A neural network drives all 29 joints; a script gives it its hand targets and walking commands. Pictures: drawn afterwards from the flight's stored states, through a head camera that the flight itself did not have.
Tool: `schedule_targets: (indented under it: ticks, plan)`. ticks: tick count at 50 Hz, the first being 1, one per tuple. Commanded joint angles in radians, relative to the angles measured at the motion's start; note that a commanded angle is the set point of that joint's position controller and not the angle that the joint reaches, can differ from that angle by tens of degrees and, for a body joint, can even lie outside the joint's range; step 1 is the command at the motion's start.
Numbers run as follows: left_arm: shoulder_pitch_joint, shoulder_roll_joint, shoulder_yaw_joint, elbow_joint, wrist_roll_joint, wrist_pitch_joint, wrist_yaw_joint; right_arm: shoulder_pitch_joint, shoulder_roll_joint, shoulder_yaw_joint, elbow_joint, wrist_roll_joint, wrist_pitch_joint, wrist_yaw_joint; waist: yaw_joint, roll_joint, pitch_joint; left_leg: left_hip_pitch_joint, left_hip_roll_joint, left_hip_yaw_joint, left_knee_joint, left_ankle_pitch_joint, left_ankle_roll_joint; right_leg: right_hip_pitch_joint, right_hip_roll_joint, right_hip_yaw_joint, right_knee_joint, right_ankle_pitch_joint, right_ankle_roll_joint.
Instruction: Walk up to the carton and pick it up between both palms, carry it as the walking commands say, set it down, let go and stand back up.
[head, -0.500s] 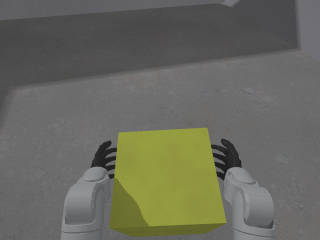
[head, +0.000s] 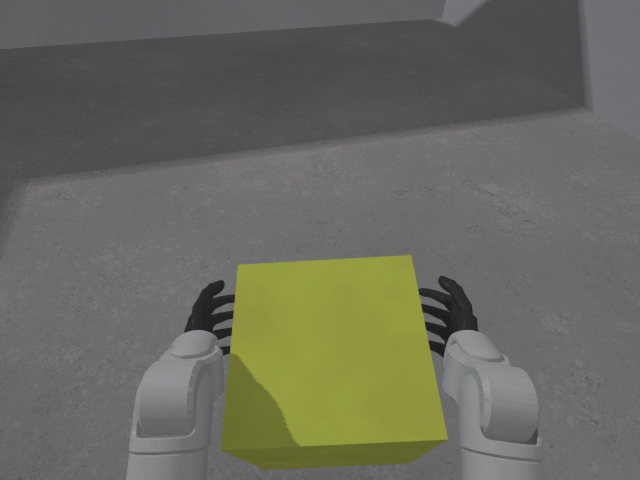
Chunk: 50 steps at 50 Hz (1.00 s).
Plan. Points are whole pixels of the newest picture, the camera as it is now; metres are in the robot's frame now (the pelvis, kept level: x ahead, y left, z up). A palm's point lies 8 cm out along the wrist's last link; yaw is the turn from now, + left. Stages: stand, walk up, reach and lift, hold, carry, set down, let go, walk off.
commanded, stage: carry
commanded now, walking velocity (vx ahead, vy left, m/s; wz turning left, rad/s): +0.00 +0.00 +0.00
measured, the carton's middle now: (330, 372) +0.27 -0.01 -0.01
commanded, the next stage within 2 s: hold in 0.10 s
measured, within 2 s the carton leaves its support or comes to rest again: neither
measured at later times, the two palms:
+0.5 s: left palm (198, 328) +0.30 +0.17 +0.05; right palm (425, 328) +0.30 -0.13 +0.05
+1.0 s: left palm (225, 348) +0.32 +0.15 -0.04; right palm (425, 341) +0.33 -0.15 -0.03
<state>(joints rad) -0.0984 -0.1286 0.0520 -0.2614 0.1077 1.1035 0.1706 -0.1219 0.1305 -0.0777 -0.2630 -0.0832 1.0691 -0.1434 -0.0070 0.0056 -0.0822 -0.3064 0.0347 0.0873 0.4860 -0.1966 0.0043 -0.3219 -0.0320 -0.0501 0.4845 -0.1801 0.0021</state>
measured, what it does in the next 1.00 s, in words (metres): stands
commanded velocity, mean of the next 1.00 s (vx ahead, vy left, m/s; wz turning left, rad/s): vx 0.00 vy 0.00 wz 0.00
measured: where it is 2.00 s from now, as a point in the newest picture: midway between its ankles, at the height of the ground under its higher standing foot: outside the picture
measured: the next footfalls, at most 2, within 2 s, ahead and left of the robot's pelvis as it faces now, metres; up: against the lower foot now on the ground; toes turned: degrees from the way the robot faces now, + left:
none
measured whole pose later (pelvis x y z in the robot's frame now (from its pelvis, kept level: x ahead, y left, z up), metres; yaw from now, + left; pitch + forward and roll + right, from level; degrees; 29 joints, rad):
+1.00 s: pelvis +0.01 +0.00 -0.01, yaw +1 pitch +7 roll +0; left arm -0.34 -0.17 0.34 0.48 0.32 0.41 0.02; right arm -0.38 0.19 -0.35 0.49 -0.32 0.39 -0.04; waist 0.00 0.00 0.00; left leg -0.48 -0.03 -0.03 0.60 -0.25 0.01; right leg -0.49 0.03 0.04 0.61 -0.24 -0.01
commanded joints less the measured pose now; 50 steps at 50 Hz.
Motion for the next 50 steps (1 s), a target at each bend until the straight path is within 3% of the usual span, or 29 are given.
schedule_targets:
  ticks: [1,5,6,7,8,11,13,15,17,18,19,21,22,27,29,31,32,37,38,39,40,41,42,43,45,46,48,49,50]
  plan:
    - [-0.494,-0.919,-0.61,-0.313,-0.363,-0.017,-0.171,-0.421,0.927,0.627,-0.268,0.321,0.023,0.146,0.001,-0.045,-0.224,0.07,0.08,-0.066,-0.066,-0.035,0.011,0.078,-0.103,0.094,-0.092,0.028,-0.019]
    - [-0.453,-0.832,-0.58,-0.274,-0.325,0.016,-0.161,-0.334,0.841,0.568,-0.177,0.277,0.064,0.141,-0.005,-0.01,-0.229,0.069,0.085,-0.066,-0.08,-0.01,-0.003,0.089,-0.101,0.088,-0.081,0.048,-0.022]
    - [-0.356,-0.481,-0.229,0.077,0.026,-0.112,-0.162,-0.22,0.49,0.217,0.174,-0.074,-0.08,0.143,-0.027,-0.034,0.219,0.078,-0.135,-0.098,-0.099,-0.303,0.056,0.092,0.07,0.101,-0.18,-0.312,-0.059]
    - [-0.404,-0.152,-0.006,0.428,0.047,-0.191,-0.165,-0.315,0.188,-0.003,0.525,-0.083,-0.156,0.144,-0.033,-0.061,0.142,0.091,-0.129,-0.108,-0.095,-0.309,0.053,0.091,0.068,0.089,-0.16,-0.34,-0.062]
    - [-0.343,-0.15,-0.046,0.509,0.044,-0.274,-0.15,-0.295,0.183,0.031,0.567,-0.064,-0.231,0.14,-0.032,0.021,0.084,0.119,-0.111,-0.122,-0.098,-0.293,0.047,0.072,0.065,0.088,-0.145,-0.355,-0.072]
    - [-0.425,-0.537,-0.35,0.087,-0.127,-0.445,-0.167,-0.439,0.518,0.404,0.188,0.116,-0.403,0.199,0.035,0.031,-0.18,0.25,-0.091,-0.163,-0.046,0.168,0.017,0.146,0.087,0.14,-0.071,0.065,-0.038]
    - [-0.51,-0.587,-0.316,0.172,-0.128,-0.436,-0.162,-0.579,0.536,0.434,0.149,0.142,-0.417,0.223,0.044,-0.022,-0.347,0.256,-0.124,-0.166,-0.034,0.183,0.013,0.274,0.102,0.138,-0.053,0.104,-0.026]
    - [-0.722,-0.7,-0.502,0.109,-0.182,-0.454,-0.218,-0.663,0.631,0.467,0.096,0.151,-0.445,0.234,-0.057,0.013,-0.341,0.254,-0.113,-0.194,-0.026,0.147,0.017,0.265,0.099,0.146,-0.044,0.132,-0.044]
    - [-0.75,-0.779,-0.508,0.156,-0.183,-0.462,-0.233,-0.813,0.685,0.519,0.073,0.179,-0.461,0.262,-0.037,0.003,-0.413,0.267,-0.117,-0.199,-0.033,0.073,0.013,0.267,0.104,0.136,-0.046,0.048,-0.044]
    - [-0.664,-0.72,-0.473,0.2,-0.145,-0.461,-0.226,-0.791,0.729,0.559,0.166,0.196,-0.459,0.264,0.126,0.069,-0.392,0.207,-0.108,-0.183,-0.032,0.014,0.015,0.243,0.099,0.133,-0.022,-0.05,-0.042]
    - [-0.621,-0.791,-0.486,0.278,-0.137,-0.436,-0.234,-0.7,0.763,0.55,0.221,0.173,-0.431,0.269,0.071,0.06,-0.308,0.178,-0.095,-0.194,-0.058,-0.02,0.024,0.255,0.103,0.13,-0.024,-0.039,-0.041]
    - [-0.543,-0.828,-0.395,0.417,-0.095,-0.415,-0.274,-0.611,0.785,0.482,0.382,0.114,-0.4,0.297,0.078,0.018,-0.219,0.19,-0.095,-0.199,-0.086,0.024,0.019,0.257,0.102,0.136,-0.064,-0.027,-0.037]
    - [-0.597,-0.867,-0.383,0.433,-0.111,-0.423,-0.286,-0.618,0.778,0.442,0.416,0.087,-0.391,0.301,0.011,-0.05,-0.156,0.193,-0.086,-0.21,-0.092,-0.039,0.029,0.197,0.114,0.128,-0.067,-0.092,-0.034]
    - [-0.747,-0.993,-0.283,0.673,-0.053,-0.449,-0.383,-0.659,0.874,0.206,0.681,-0.043,-0.437,0.376,-0.079,0.023,0.038,0.139,-0.064,-0.226,-0.123,-0.145,0.012,0.112,0.11,0.123,-0.068,-0.114,-0.046]
    - [-0.739,-1.02,-0.249,0.696,-0.02,-0.469,-0.383,-0.643,0.906,0.182,0.706,-0.055,-0.459,0.383,-0.069,0.044,-0.049,0.194,-0.07,-0.224,-0.103,0.014,0.006,0.104,0.108,0.136,-0.061,-0.017,-0.055]
    - [-0.698,-0.981,-0.171,0.725,0.014,-0.501,-0.389,-0.719,0.92,0.206,0.673,-0.031,-0.485,0.396,0.006,0.028,-0.148,0.203,-0.084,-0.208,-0.082,0.088,0.015,0.146,0.103,0.137,-0.062,0.028,-0.049]
    - [-0.715,-1.015,-0.199,0.725,-0.008,-0.516,-0.391,-0.7,0.909,0.203,0.681,-0.036,-0.492,0.396,-0.037,0.016,-0.175,0.2,-0.078,-0.216,-0.078,0.1,0.012,0.162,0.111,0.138,-0.049,0.051,-0.055]
    - [-0.708,-0.985,-0.21,0.686,-0.003,-0.608,-0.381,-0.749,0.943,0.276,0.648,0.0,-0.566,0.396,0.03,-0.036,-0.266,0.186,-0.099,-0.209,-0.019,0.24,0.024,0.165,0.109,0.15,-0.009,0.195,-0.034]
    - [-0.707,-0.972,-0.238,0.654,0.013,-0.618,-0.379,-0.705,0.932,0.265,0.637,-0.002,-0.578,0.396,0.008,0.032,-0.231,0.152,-0.101,-0.198,-0.004,0.277,0.013,0.109,0.097,0.165,-0.002,0.233,-0.037]
    - [-0.757,-0.952,-0.207,0.656,0.005,-0.651,-0.375,-0.741,0.939,0.268,0.677,-0.016,-0.596,0.395,0.018,-0.069,-0.3,0.181,-0.107,-0.21,0.005,0.294,0.02,0.11,0.122,0.146,0.015,0.233,-0.024]
    - [-0.721,-0.96,-0.231,0.661,0.022,-0.657,-0.373,-0.702,0.919,0.268,0.678,0.001,-0.618,0.388,0.05,0.083,-0.338,0.147,-0.118,-0.189,0.032,0.331,0.004,0.135,0.097,0.182,0.016,0.287,-0.043]
    - [-0.738,-0.968,-0.263,0.663,-0.008,-0.677,-0.374,-0.736,0.953,0.291,0.646,0.002,-0.637,0.381,0.011,-0.006,-0.379,0.172,-0.112,-0.199,0.039,0.336,0.014,0.12,0.107,0.167,0.036,0.3,-0.02]
    - [-0.716,-0.94,-0.228,0.696,0.016,-0.69,-0.375,-0.688,0.992,0.304,0.717,-0.007,-0.647,0.369,0.059,0.012,-0.382,0.128,-0.111,-0.189,0.056,0.279,0.022,0.134,0.087,0.191,0.041,0.276,-0.028]
    - [-0.789,-0.93,-0.268,0.639,0.002,-0.711,-0.378,-0.673,0.985,0.279,0.721,-0.039,-0.66,0.369,0.003,-0.008,-0.436,0.145,-0.118,-0.197,0.061,0.277,0.021,0.115,0.101,0.177,0.054,0.291,-0.021]
    - [-0.755,-0.932,-0.191,0.739,0.029,-0.73,-0.376,-0.726,0.984,0.283,0.744,-0.037,-0.68,0.371,0.042,-0.054,-0.418,0.066,-0.122,-0.186,0.088,0.237,0.025,0.077,0.109,0.17,0.08,0.239,-0.012]
    - [-0.704,-0.935,-0.208,0.761,0.042,-0.726,-0.375,-0.664,0.966,0.256,0.755,-0.055,-0.69,0.359,0.019,0.01,-0.401,0.051,-0.132,-0.184,0.093,0.289,0.016,0.057,0.094,0.19,0.074,0.304,-0.023]
    - [-0.759,-0.909,-0.229,0.702,0.034,-0.761,-0.382,-0.626,0.971,0.224,0.818,-0.098,-0.713,0.351,-0.01,-0.058,-0.431,0.036,-0.133,-0.199,0.106,0.292,0.015,0.036,0.114,0.167,0.104,0.312,-0.013]
    - [-0.761,-0.906,-0.182,0.75,0.059,-0.769,-0.387,-0.718,0.964,0.221,0.772,-0.089,-0.735,0.351,0.027,0.004,-0.415,-0.041,-0.137,-0.176,0.127,0.237,0.012,0.008,0.105,0.176,0.115,0.262,-0.015]
    - [-0.785,-0.914,-0.21,0.756,0.037,-0.774,-0.395,-0.695,0.958,0.19,0.804,-0.107,-0.741,0.34,-0.03,-0.032,-0.419,-0.006,-0.133,-0.189,0.13,0.213,0.022,-0.011,0.109,0.174,0.109,0.228,-0.008]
